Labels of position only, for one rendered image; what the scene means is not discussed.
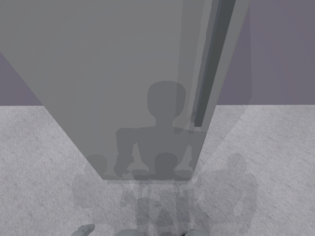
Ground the fridge door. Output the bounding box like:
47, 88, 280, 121
0, 0, 249, 181

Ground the robot left hand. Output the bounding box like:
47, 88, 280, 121
71, 224, 95, 236

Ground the handle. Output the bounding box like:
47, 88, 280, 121
194, 0, 236, 127

